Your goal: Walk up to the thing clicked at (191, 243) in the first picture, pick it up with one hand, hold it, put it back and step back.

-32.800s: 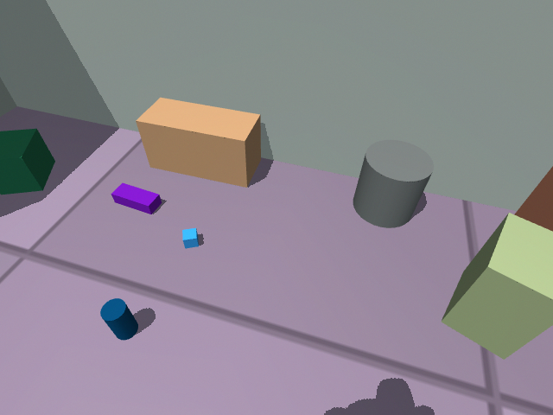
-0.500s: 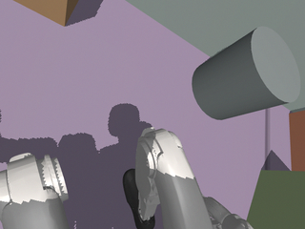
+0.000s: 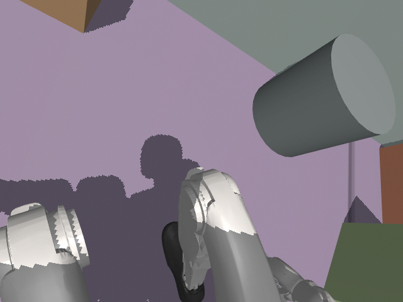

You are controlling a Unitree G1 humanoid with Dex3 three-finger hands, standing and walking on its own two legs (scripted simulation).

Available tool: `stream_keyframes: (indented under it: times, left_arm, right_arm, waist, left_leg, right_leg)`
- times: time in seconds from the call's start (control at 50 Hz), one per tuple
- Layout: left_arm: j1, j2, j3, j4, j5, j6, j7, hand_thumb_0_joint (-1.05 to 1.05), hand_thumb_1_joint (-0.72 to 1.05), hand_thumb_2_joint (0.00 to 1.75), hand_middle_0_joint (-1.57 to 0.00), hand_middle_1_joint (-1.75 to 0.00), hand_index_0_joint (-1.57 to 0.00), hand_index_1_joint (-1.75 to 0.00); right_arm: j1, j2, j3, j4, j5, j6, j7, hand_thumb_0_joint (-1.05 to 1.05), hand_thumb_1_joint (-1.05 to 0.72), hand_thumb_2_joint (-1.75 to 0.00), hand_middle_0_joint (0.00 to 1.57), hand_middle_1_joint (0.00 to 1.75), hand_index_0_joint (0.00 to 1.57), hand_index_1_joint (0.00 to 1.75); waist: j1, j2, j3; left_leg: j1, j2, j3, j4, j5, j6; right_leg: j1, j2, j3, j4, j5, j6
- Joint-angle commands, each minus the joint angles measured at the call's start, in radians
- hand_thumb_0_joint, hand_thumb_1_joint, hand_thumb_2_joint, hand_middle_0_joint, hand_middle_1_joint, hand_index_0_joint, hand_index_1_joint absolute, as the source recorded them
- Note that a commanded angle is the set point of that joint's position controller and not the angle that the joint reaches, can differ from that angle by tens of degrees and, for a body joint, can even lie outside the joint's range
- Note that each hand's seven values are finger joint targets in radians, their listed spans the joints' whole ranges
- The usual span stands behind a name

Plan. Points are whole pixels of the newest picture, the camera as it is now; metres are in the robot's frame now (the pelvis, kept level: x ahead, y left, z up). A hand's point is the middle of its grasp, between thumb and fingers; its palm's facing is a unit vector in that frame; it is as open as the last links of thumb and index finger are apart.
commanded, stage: close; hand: left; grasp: from above
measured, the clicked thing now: out of the picture +0.40 +0.37 -0.26
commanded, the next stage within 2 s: settle in 1.12 s
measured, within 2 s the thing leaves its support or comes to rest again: leaves its support in 1.54 s
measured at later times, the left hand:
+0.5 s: hand out of the picture +0.39 +0.35 -0.23, palm faces -0.46 -0.09 -0.88, open 9.5 cm
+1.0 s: hand out of the picture +0.39 +0.35 -0.23, palm faces -0.47 -0.09 -0.88, open 8.9 cm
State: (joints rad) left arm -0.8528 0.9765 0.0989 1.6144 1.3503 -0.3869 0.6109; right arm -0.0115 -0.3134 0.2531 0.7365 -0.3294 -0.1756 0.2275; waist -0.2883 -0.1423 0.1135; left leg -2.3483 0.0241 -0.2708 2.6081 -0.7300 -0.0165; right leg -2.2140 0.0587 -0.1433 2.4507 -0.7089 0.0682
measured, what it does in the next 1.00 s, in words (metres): stands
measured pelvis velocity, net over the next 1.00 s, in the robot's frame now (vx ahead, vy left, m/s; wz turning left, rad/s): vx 0.00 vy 0.00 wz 0.00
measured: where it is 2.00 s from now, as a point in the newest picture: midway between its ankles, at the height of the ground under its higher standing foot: (135, 301)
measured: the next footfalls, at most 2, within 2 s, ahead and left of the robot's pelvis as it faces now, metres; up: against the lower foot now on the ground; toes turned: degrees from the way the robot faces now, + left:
none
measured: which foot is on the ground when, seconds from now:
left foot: down 0.00-1.00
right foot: down 0.00-1.00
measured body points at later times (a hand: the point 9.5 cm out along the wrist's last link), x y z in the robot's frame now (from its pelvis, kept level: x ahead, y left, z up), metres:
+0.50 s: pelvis +0.00 +0.00 +0.00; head +0.24 +0.14 +0.35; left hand +0.41 +0.35 -0.18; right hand +0.11 -0.26 -0.07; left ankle +0.06 +0.13 -0.25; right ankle +0.11 -0.13 -0.25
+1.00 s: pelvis +0.00 +0.00 +0.00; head +0.24 +0.13 +0.36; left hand +0.41 +0.35 -0.18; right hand +0.10 -0.26 -0.07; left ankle +0.06 +0.13 -0.25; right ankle +0.11 -0.13 -0.25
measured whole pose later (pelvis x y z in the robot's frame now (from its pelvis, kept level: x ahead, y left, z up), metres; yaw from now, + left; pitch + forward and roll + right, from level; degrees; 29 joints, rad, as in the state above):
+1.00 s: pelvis +0.00 +0.00 +0.00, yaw +0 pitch +25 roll -13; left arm -0.86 0.98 0.09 1.61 1.36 -0.39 0.60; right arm 0.01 -0.32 0.26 0.74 -0.33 -0.16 0.22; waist -0.29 -0.14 0.11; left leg -2.35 0.03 -0.27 2.60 -0.72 -0.02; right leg -2.22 0.06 -0.14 2.44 -0.70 0.07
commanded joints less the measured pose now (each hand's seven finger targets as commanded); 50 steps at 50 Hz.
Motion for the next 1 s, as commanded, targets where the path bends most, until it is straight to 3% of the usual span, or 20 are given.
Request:
stream_keyframes:
  times: [0.0,0.12,0.14,0.16,0.3,0.34,0.36,0.42,0.44,0.48,0.58,0.66,0.72,0.78,0.8,0.94,0.98]
  left_arm:
    - [-0.196,0.23,0.013,-0.079,-0.013,-0.011,0.027,0.0,0.08,0.66,-0.53,-0.59,-0.53,-0.59]
    - [-0.186,0.244,0.024,-0.094,-0.009,-0.011,0.041,0.0,0.12,0.65,-0.57,-0.55,-0.56,-0.56]
    - [-0.195,0.234,0.008,-0.098,-0.002,-0.011,0.038,0.0,0.12,0.65,-0.57,-0.55,-0.56,-0.55]
    - [-0.216,0.246,0.02,-0.115,-0.008,-0.014,0.043,0.0,0.13,0.64,-0.57,-0.54,-0.57,-0.55]
    - [-0.21,0.224,-0.001,-0.083,-0.002,0.002,0.041,0.0,0.21,0.61,-0.64,-0.51,-0.64,-0.51]
    - [-0.218,0.247,0.022,-0.099,-0.008,0.0,0.045,0.0,0.23,0.59,-0.67,-0.48,-0.66,-0.48]
    - [-0.213,0.226,0.01,-0.084,-0.013,0.002,0.044,0.0,0.23,0.58,-0.67,-0.46,-0.66,-0.47]
    - [-0.228,0.242,0.021,-0.112,-0.018,0.0,0.044,0.0,0.26,0.59,-0.69,-0.46,-0.68,-0.47]
    - [-0.208,0.223,-0.001,-0.076,-0.008,0.005,0.037,0.0,0.26,0.56,-0.69,-0.45,-0.68,-0.46]
    - [-0.223,0.247,0.019,-0.107,-0.01,0.005,0.034,0.0,0.27,0.54,-0.69,-0.43,-0.69,-0.44]
    - [-0.215,0.233,0.008,-0.088,-0.01,-0.001,0.023,0.0,0.31,0.55,-0.73,-0.43,-0.73,-0.44]
    - [-0.211,0.248,0.026,-0.09,-0.021,-0.009,0.028,0.0,0.34,0.53,-0.76,-0.39,-0.75,-0.4]
    - [-0.207,0.231,0.012,-0.079,-0.016,-0.008,0.023,0.0,0.36,0.5,-0.77,-0.38,-0.76,-0.39]
    - [-0.2,0.249,0.025,-0.083,-0.019,-0.01,0.024,0.0,0.36,0.5,-0.79,-0.35,-0.77,-0.37]
    - [-0.199,0.257,0.032,-0.088,-0.021,-0.011,0.025,0.0,0.37,0.51,-0.79,-0.36,-0.78,-0.37]
    - [-0.194,0.227,0.007,-0.084,-0.016,-0.008,0.019,0.0,0.41,0.51,-0.83,-0.34,-0.81,-0.36]
    - [-0.206,0.251,0.029,-0.085,-0.022,-0.012,0.025,0.0,0.42,0.51,-0.84,-0.32,-0.83,-0.34]
  right_arm:
    - [0.129,-0.316,-0.096,-0.015,0.005,0.004,-0.015,0.0,-0.89,-0.9,0.2,0.3,0.2,0.3]
    - [0.137,-0.315,-0.096,-0.004,0.002,0.015,-0.02,0.0,-0.89,-0.9,0.2,0.3,0.2,0.3]
    - [0.149,-0.315,-0.096,0.003,0.003,0.015,-0.019,0.0,-0.88,-0.9,0.2,0.3,0.2,0.3]
    - [0.139,-0.312,-0.097,0.011,0.004,0.017,-0.021,0.0,-0.89,-0.9,0.2,0.3,0.2,0.3]
    - [0.143,-0.314,-0.098,0.004,0.006,0.011,-0.02,0.0,-0.89,-0.9,0.2,0.3,0.2,0.3]
    - [0.146,-0.319,-0.097,-0.002,0.006,0.011,-0.019,0.0,-0.89,-0.9,0.2,0.3,0.2,0.3]
    - [0.146,-0.31,-0.097,0.015,0.009,0.012,-0.02,0.0,-0.89,-0.9,0.2,0.3,0.2,0.3]
    - [0.156,-0.315,-0.096,0.015,0.008,0.012,-0.023,0.0,-0.89,-0.9,0.2,0.3,0.2,0.3]
    - [0.149,-0.308,-0.098,0.012,0.009,0.011,-0.021,0.0,-0.89,-0.9,0.2,0.3,0.2,0.3]
    - [0.167,-0.318,-0.097,0.006,0.012,0.01,-0.022,0.0,-0.89,-0.9,0.2,0.3,0.2,0.3]
    - [0.156,-0.315,-0.097,-0.005,0.011,0.008,-0.022,0.0,-0.89,-0.9,0.2,0.3,0.2,0.3]
    - [0.16,-0.314,-0.091,0.0,0.011,0.014,-0.025,0.0,-0.89,-0.9,0.2,0.3,0.2,0.3]
    - [0.167,-0.315,-0.09,-0.005,0.004,0.011,-0.022,0.0,-0.89,-0.9,0.2,0.3,0.2,0.3]
    - [0.158,-0.314,-0.095,0.001,0.009,0.015,-0.027,0.0,-0.89,-0.9,0.2,0.3,0.2,0.3]
    - [0.163,-0.316,-0.09,-0.004,0.006,0.016,-0.027,0.0,-0.89,-0.9,0.2,0.3,0.2,0.3]
    - [0.166,-0.315,-0.093,-0.002,0.007,0.013,-0.027,0.0,-0.89,-0.9,0.2,0.3,0.2,0.3]
    - [0.169,-0.319,-0.089,0.0,0.005,0.015,-0.028,0.0,-0.89,-0.9,0.2,0.3,0.2,0.3]
  waist:
    - [-0.017,0.48,-0.595]
    - [-0.005,0.471,-0.623]
    - [-0.014,0.487,-0.612]
    - [-0.003,0.501,-0.62]
    - [-0.014,0.486,-0.611]
    - [-0.012,0.484,-0.623]
    - [-0.007,0.473,-0.615]
    - [-0.007,0.492,-0.627]
    - [-0.008,0.497,-0.614]
    - [-0.015,0.481,-0.618]
    - [-0.017,0.476,-0.601]
    - [-0.012,0.473,-0.618]
    - [-0.024,0.468,-0.594]
    - [-0.006,0.47,-0.609]
    - [-0.013,0.467,-0.612]
    - [-0.017,0.46,-0.598]
    - [-0.018,0.471,-0.609]
  left_leg:
    - [0.494,0.014,0.127,-0.276,0.223,0.023]
    - [0.488,0.015,0.123,-0.28,0.227,0.021]
    - [0.504,0.014,0.127,-0.279,0.23,0.022]
    - [0.488,0.015,0.126,-0.285,0.226,0.018]
    - [0.491,0.014,0.125,-0.278,0.216,0.021]
    - [0.491,0.013,0.124,-0.283,0.231,0.022]
    - [0.472,0.012,0.125,-0.285,0.217,0.021]
    - [0.488,0.011,0.126,-0.29,0.219,0.02]
    - [0.477,0.013,0.131,-0.28,0.213,0.02]
    - [0.488,0.011,0.129,-0.283,0.22,0.022]
    - [0.469,0.011,0.132,-0.28,0.193,0.023]
    - [0.476,0.011,0.126,-0.29,0.217,0.023]
    - [0.471,0.011,0.128,-0.279,0.211,0.026]
    - [0.473,0.012,0.128,-0.291,0.196,0.022]
    - [0.476,0.011,0.127,-0.287,0.209,0.022]
    - [0.484,0.01,0.13,-0.279,0.217,0.023]
    - [0.488,0.009,0.126,-0.284,0.227,0.022]
  right_leg:
    - [0.262,0.036,-0.115,-0.194,0.255,-0.087]
    - [0.276,0.042,-0.113,-0.204,0.254,-0.088]
    - [0.263,0.038,-0.114,-0.196,0.259,-0.086]
    - [0.265,0.041,-0.112,-0.202,0.253,-0.09]
    - [0.251,0.039,-0.111,-0.197,0.248,-0.089]
    - [0.269,0.037,-0.112,-0.2,0.261,-0.086]
    - [0.261,0.039,-0.109,-0.204,0.25,-0.089]
    - [0.266,0.039,-0.113,-0.208,0.251,-0.088]
    - [0.26,0.039,-0.101,-0.202,0.248,-0.091]
    - [0.264,0.038,-0.109,-0.204,0.255,-0.084]
    - [0.26,0.038,-0.103,-0.208,0.233,-0.085]
    - [0.278,0.039,-0.109,-0.215,0.249,-0.086]
    - [0.259,0.037,-0.113,-0.206,0.251,-0.083]
    - [0.268,0.04,-0.108,-0.218,0.229,-0.087]
    - [0.276,0.039,-0.112,-0.216,0.241,-0.085]
    - [0.263,0.038,-0.109,-0.208,0.251,-0.084]
    - [0.271,0.036,-0.115,-0.209,0.26,-0.084]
